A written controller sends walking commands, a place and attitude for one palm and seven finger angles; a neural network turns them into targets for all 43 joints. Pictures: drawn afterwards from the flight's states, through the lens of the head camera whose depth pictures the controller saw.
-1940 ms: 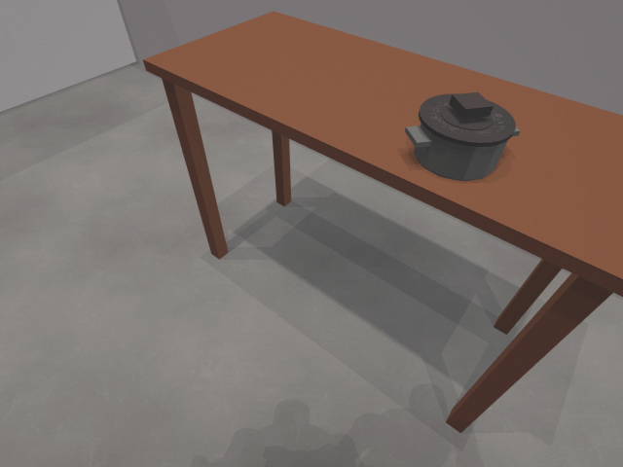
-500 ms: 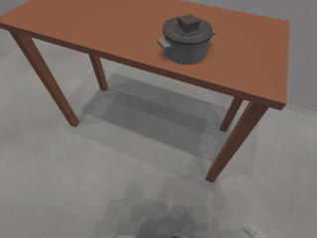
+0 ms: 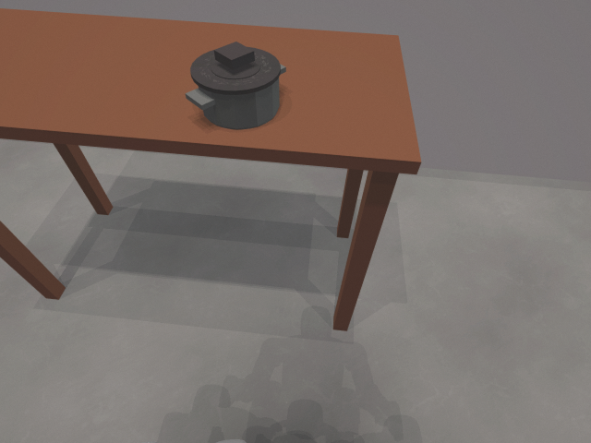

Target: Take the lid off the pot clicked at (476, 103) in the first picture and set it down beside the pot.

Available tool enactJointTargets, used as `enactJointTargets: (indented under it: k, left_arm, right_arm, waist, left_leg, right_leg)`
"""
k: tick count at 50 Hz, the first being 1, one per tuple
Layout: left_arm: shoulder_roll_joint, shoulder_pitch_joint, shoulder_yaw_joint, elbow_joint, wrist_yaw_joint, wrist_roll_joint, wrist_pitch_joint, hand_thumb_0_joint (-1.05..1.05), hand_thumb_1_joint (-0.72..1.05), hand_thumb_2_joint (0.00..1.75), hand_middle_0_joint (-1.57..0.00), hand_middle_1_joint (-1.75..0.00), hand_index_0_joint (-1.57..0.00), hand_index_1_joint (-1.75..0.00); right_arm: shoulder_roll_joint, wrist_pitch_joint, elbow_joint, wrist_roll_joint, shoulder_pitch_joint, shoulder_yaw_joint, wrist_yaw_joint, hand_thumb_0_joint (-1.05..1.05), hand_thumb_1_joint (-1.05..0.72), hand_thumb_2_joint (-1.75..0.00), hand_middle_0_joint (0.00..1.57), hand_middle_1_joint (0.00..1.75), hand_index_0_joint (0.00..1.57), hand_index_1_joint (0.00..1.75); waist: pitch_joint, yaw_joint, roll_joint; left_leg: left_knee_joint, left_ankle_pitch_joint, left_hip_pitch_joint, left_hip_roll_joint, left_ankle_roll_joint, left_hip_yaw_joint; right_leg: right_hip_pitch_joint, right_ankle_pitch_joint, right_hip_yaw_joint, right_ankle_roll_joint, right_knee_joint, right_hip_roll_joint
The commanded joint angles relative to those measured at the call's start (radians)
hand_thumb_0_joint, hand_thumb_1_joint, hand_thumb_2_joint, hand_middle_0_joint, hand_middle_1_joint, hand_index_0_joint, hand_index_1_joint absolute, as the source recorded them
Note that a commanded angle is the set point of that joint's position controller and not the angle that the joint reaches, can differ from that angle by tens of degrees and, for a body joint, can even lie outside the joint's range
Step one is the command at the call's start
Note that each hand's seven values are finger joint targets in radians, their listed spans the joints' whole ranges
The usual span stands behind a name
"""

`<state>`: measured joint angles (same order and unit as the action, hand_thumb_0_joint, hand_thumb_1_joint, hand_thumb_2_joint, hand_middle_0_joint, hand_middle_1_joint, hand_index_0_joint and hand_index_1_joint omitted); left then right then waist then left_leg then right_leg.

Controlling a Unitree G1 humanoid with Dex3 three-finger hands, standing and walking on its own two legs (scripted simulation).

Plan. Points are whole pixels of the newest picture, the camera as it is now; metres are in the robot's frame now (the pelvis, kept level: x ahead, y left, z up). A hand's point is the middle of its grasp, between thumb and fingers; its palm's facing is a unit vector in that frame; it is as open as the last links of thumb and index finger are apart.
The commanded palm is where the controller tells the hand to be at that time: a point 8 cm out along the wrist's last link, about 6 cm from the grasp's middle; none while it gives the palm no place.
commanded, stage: take the last steps up to it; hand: left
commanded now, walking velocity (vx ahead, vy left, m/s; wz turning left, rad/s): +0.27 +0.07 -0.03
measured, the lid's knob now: (234, 55) +0.71 +0.15 +0.16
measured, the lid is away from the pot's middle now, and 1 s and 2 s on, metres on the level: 0.00 0.00 0.00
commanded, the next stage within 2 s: come to a stop and stand still in 0.56 s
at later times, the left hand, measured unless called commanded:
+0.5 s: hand (202, 417) +0.19 +0.16 -0.16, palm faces +0.01 -0.98 -0.19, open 7.2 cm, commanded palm none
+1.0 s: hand (174, 410) +0.20 +0.21 -0.17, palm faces +0.03 -0.98 -0.21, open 7.4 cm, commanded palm none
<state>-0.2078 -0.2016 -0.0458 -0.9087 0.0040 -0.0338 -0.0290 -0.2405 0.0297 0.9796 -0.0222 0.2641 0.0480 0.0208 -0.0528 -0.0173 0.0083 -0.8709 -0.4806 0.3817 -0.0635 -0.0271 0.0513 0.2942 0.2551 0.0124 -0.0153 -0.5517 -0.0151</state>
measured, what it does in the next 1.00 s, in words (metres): walks ahead: left foot, then right foot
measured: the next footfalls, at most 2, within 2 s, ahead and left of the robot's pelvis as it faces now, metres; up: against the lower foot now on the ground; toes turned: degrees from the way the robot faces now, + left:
left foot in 0.08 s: +0.05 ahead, +0.12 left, +0.00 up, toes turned +4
right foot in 0.42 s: +0.15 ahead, -0.12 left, +0.00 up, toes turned -9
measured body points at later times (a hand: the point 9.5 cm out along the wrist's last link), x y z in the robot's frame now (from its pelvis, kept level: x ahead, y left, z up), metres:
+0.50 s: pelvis +0.10 -0.01 +0.00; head +0.12 -0.02 +0.45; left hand +0.18 +0.21 -0.14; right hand -0.01 -0.21 -0.15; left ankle +0.03 +0.10 -0.69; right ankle +0.11 -0.12 -0.73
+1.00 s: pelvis +0.19 +0.02 +0.01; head +0.24 +0.03 +0.45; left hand +0.20 +0.26 -0.16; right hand +0.30 -0.20 -0.13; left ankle +0.24 +0.14 -0.73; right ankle +0.15 -0.10 -0.68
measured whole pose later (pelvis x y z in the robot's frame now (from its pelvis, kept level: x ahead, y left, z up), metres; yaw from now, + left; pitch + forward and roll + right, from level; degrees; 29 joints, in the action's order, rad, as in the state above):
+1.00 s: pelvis +0.19 +0.02 +0.01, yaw -2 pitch +0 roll +0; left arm -0.20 -0.28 -0.05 -1.03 0.04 -0.02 -0.04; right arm -0.12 0.00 0.98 -0.02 0.08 0.02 0.04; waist -0.09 0.03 -0.04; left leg -0.49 -0.19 0.30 -0.07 0.01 0.12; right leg 0.39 0.51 -0.02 0.03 -0.94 0.02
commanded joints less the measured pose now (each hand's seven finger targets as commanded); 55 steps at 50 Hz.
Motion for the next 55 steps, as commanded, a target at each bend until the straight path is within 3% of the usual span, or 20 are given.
enactJointTargets:
  k: [1,2,3,4,5,7,10,15,19,20,21,22,27,36,38,41,44,52,54,55]
  left_arm:
    - [-0.194,0.025,-0.048,0.051,0.003,0.007,0.014,0.0,0.9,0.9,-0.2,-0.3,-0.2,-0.3]
    - [-0.168,0.029,-0.041,0.049,-0.002,0.011,0.009,0.0,0.9,0.9,-0.2,-0.3,-0.2,-0.3]
    - [-0.117,0.017,-0.032,0.058,-0.01,0.011,0.005,0.0,0.9,0.9,-0.2,-0.3,-0.2,-0.3]
    - [-0.062,0.057,-0.023,0.088,-0.014,0.019,0.008,0.0,0.9,0.9,-0.2,-0.3,-0.2,-0.3]
    - [-0.079,0.112,-0.031,0.107,-0.015,0.008,0.023,0.0,0.9,0.9,-0.2,-0.3,-0.2,-0.3]
    - [-0.084,0.049,-0.037,0.055,-0.03,0.0,0.035,0.0,0.9,0.9,-0.2,-0.3,-0.2,-0.3]
    - [-0.039,-0.004,-0.021,0.012,-0.039,0.005,0.037,0.0,0.9,0.9,-0.2,-0.3,-0.2,-0.3]
    - [0.01,0.081,-0.001,0.031,-0.03,0.009,0.047,0.0,0.9,0.9,-0.2,-0.3,-0.2,-0.3]
    - [-0.013,-0.072,-0.022,-0.033,-0.02,0.007,0.059,0.0,0.9,0.9,-0.2,-0.3,-0.2,-0.3]
    - [-0.071,-0.183,-0.037,-0.073,-0.01,0.004,0.071,0.0,0.9,0.9,-0.2,-0.3,-0.2,-0.3]
    - [-0.176,-0.306,-0.063,-0.105,0.001,0.006,0.079,0.0,0.9,0.9,-0.2,-0.3,-0.2,-0.3]
    - [-0.191,-0.357,-0.064,-0.119,0.009,0.02,0.079,0.0,0.9,0.9,-0.2,-0.3,-0.2,-0.3]
    - [-0.03,-0.159,-0.028,-0.087,0.027,0.005,0.09,0.0,0.9,0.9,-0.2,-0.3,-0.2,-0.3]
    - [-0.067,-0.146,-0.017,-0.116,0.03,0.008,0.063,0.0,0.9,0.9,-0.2,-0.3,-0.2,-0.3]
    - [-0.013,-0.245,0.001,-0.125,0.035,0.022,0.045,0.0,0.9,0.9,-0.2,-0.3,-0.2,-0.3]
    - [-0.026,-0.254,0.005,-0.157,0.051,0.02,0.019,0.0,0.9,0.9,-0.2,-0.3,-0.2,-0.3]
    - [-0.034,-0.202,-0.005,-0.13,0.041,0.018,0.008,0.0,0.9,0.9,-0.2,-0.3,-0.2,-0.3]
    - [-0.023,-0.21,-0.027,-0.054,0.024,0.014,-0.006,0.0,0.9,0.9,-0.2,-0.3,-0.2,-0.3]
    - [-0.035,-0.25,-0.027,-0.069,0.026,0.008,0.009,0.0,0.9,0.9,-0.2,-0.3,-0.2,-0.3]
    - [-0.098,-0.229,-0.029,-0.059,0.033,-0.002,0.023,0.0,0.9,0.9,-0.2,-0.3,-0.2,-0.3]
  right_arm:
    - [-0.025,-0.042,-0.019,-0.004,0.163,0.005,-0.013,0.0,-0.9,-0.9,0.2,0.3,0.2,0.3]
    - [-0.033,-0.048,0.002,-0.005,0.22,0.003,-0.011,0.0,-0.9,-0.9,0.2,0.3,0.2,0.3]
    - [-0.086,-0.053,0.009,-0.013,0.266,0.015,-0.004,0.0,-0.9,-0.9,0.2,0.3,0.2,0.3]
    - [-0.171,-0.062,0.008,-0.027,0.329,0.029,0.005,0.0,-0.9,-0.9,0.2,0.3,0.2,0.3]
    - [-0.183,-0.065,0.005,-0.018,0.293,0.029,0.007,0.0,-0.9,-0.9,0.2,0.3,0.2,0.3]
    - [-0.105,-0.08,-0.014,-0.007,0.166,0.007,0.007,0.0,-0.9,-0.9,0.2,0.3,0.2,0.3]
    - [-0.063,-0.102,0.025,0.0,0.191,-0.004,0.013,0.0,-0.9,-0.9,0.2,0.3,0.2,0.3]
    - [-0.051,-0.093,0.094,-0.006,0.298,0.0,0.011,0.0,-0.9,-0.9,0.2,0.3,0.2,0.3]
    - [-0.015,-0.087,0.114,0.003,0.265,-0.003,0.011,0.0,-0.9,-0.9,0.2,0.3,0.2,0.3]
    - [0.02,-0.091,0.106,0.013,0.257,-0.008,0.006,0.0,-0.9,-0.9,0.2,0.3,0.2,0.3]
    - [0.06,-0.096,0.069,0.016,0.233,-0.013,0.0,0.0,-0.9,-0.9,0.2,0.3,0.2,0.3]
    - [0.005,-0.088,0.048,0.004,0.169,-0.004,0.0,0.0,-0.9,-0.9,0.2,0.3,0.2,0.3]
    - [0.085,-0.051,0.063,-0.004,0.144,0.007,-0.02,0.0,-0.9,-0.9,0.2,0.3,0.2,0.3]
    - [0.041,-0.067,0.035,0.005,0.096,-0.002,-0.02,0.0,-0.9,-0.9,0.2,0.3,0.2,0.3]
    - [-0.104,-0.074,0.035,0.005,0.139,0.016,-0.001,0.0,-0.9,-0.9,0.2,0.3,0.2,0.3]
    - [-0.096,-0.057,0.038,0.01,0.061,0.004,0.032,0.0,-0.9,-0.9,0.2,0.3,0.2,0.3]
    - [-0.105,-0.038,0.012,0.006,-0.017,0.019,0.038,0.0,-0.9,-0.9,0.2,0.3,0.2,0.3]
    - [-0.105,-0.017,-0.041,-0.002,-0.149,0.046,0.025,0.0,-0.9,-0.9,0.2,0.3,0.2,0.3]
    - [-0.078,-0.009,-0.04,0.006,-0.145,0.042,0.013,0.0,-0.9,-0.9,0.2,0.3,0.2,0.3]
    - [-0.012,-0.004,-0.042,0.017,-0.12,0.034,0.004,0.0,-0.9,-0.9,0.2,0.3,0.2,0.3]
  waist:
    - [0.024,-0.03,-0.158]
    - [0.006,-0.049,-0.099]
    - [-0.028,-0.062,0.103]
    - [-0.077,-0.092,0.323]
    - [-0.128,-0.073,0.277]
    - [-0.111,0.003,0.092]
    - [-0.029,0.009,0.101]
    - [-0.032,-0.041,0.127]
    - [0.0,0.039,0.063]
    - [0.052,0.083,-0.051]
    - [0.078,0.121,-0.282]
    - [0.085,0.137,-0.238]
    - [-0.047,0.013,-0.116]
    - [0.011,-0.01,-0.109]
    - [0.139,0.003,0.147]
    - [0.116,0.003,0.283]
    - [0.078,0.004,0.153]
    - [0.133,0.045,0.187]
    - [0.103,0.069,0.069]
    - [0.072,0.055,-0.127]
  left_leg:
    - [0.284,0.11,-0.243,0.039,0.013,0.065]
    - [0.37,0.08,-0.309,0.039,0.02,0.045]
    - [0.522,-0.157,-0.336,-0.07,0.074,-0.165]
    - [0.776,-0.432,-0.271,-0.308,0.18,-0.52]
    - [0.851,-0.458,-0.16,-0.368,0.237,-0.645]
    - [0.801,-0.212,-0.122,-0.263,0.21,-0.424]
    - [0.736,0.122,-0.227,-0.165,0.185,-0.189]
    - [0.673,0.27,-0.262,-0.185,0.21,-0.133]
    - [0.489,0.217,-0.09,-0.118,0.145,-0.061]
    - [0.305,0.138,0.084,-0.055,0.101,0.008]
    - [0.054,-0.057,0.299,0.049,0.048,0.105]
    - [-0.13,-0.122,0.316,0.012,0.045,0.018]
    - [-0.153,0.127,0.186,-0.065,0.016,-0.009]
    - [0.394,0.441,-0.21,0.004,-0.004,0.059]
    - [0.419,1.01,-0.398,-0.257,0.106,-0.187]
    - [0.479,1.303,-0.327,-0.31,0.186,-0.198]
    - [0.461,1.223,-0.301,-0.295,0.211,-0.14]
    - [0.471,0.698,-0.161,-0.249,0.168,-0.085]
    - [0.395,0.391,-0.045,-0.16,0.105,-0.056]
    - [0.265,0.158,0.011,-0.043,0.042,0.0]
  right_leg:
    - [0.173,0.389,0.238,-0.135,0.264,0.185]
    - [0.233,0.427,0.197,-0.107,0.186,0.138]
    - [0.354,0.446,0.125,-0.065,-0.006,0.045]
    - [0.438,0.34,-0.051,-0.013,-0.318,-0.061]
    - [0.45,0.256,0.033,-0.024,-0.48,0.011]
    - [0.383,0.117,0.022,-0.017,-0.569,0.063]
    - [0.308,0.042,-0.041,0.003,-0.441,0.08]
    - [0.179,0.115,-0.117,0.005,-0.142,0.067]
    - [-0.172,-0.016,-0.127,-0.008,0.094,0.047]
    - [-0.395,0.058,0.036,-0.055,0.154,0.178]
    - [-0.524,0.105,0.372,-0.165,0.28,0.433]
    - [-0.446,0.131,0.458,-0.221,0.352,0.502]
    - [-0.086,-0.113,0.08,-0.154,0.355,0.354]
    - [-0.026,-0.272,-0.08,-0.044,0.108,0.208]
    - [0.044,0.126,-0.126,0.045,-0.065,0.1]
    - [0.046,0.352,-0.026,0.053,-0.321,0.081]
    - [0.104,0.309,-0.006,0.045,-0.385,0.078]
    - [-0.011,0.155,-0.031,0.029,-0.203,0.068]
    - [-0.139,-0.025,-0.053,0.037,0.043,0.059]
    - [-0.112,-0.06,0.123,0.007,0.212,0.175]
